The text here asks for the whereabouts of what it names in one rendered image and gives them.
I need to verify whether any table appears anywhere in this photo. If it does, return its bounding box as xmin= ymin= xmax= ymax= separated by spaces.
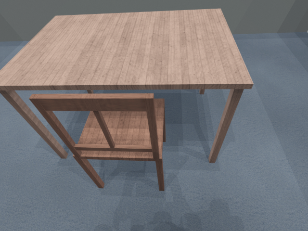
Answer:
xmin=0 ymin=9 xmax=253 ymax=163

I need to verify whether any chair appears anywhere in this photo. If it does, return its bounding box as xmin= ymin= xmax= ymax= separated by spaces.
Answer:
xmin=29 ymin=93 xmax=166 ymax=191

